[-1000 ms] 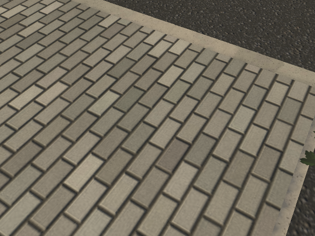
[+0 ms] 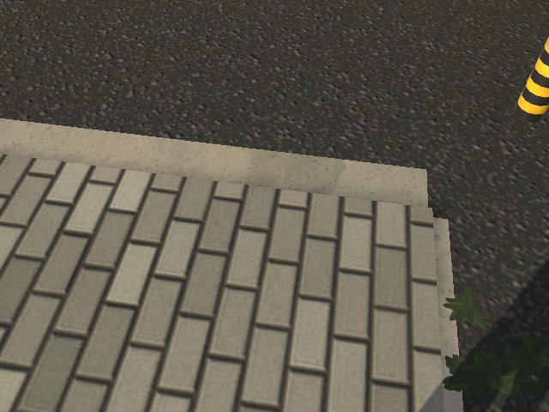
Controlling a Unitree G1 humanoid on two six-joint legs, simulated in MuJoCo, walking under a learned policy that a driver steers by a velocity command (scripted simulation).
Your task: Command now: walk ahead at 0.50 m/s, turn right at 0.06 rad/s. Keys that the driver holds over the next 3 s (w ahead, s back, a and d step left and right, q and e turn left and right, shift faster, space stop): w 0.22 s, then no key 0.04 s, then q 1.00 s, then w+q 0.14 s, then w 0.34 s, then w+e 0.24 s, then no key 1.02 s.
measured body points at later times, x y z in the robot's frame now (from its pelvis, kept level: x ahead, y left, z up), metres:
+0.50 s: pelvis +0.25 -0.06 +0.00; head +0.29 -0.07 +0.44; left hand +0.36 +0.21 -0.10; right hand +0.37 -0.34 -0.13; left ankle +0.25 +0.09 -0.67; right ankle +0.30 -0.15 -0.75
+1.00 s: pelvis +0.31 -0.02 +0.00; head +0.36 +0.02 +0.44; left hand +0.37 +0.31 -0.12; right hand +0.55 -0.24 -0.09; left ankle +0.31 +0.08 -0.75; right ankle +0.37 -0.16 -0.68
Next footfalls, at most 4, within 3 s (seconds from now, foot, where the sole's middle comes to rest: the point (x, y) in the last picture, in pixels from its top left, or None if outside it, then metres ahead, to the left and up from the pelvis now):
0.28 right None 0.34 -0.15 -0.78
0.78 left None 0.35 0.09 -0.78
1.20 right None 0.44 -0.12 -0.78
1.64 left None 0.32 0.14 -0.78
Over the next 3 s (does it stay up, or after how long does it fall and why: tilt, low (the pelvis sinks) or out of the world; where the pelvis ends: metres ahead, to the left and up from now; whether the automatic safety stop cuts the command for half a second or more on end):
stays up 0.64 0.28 -0.01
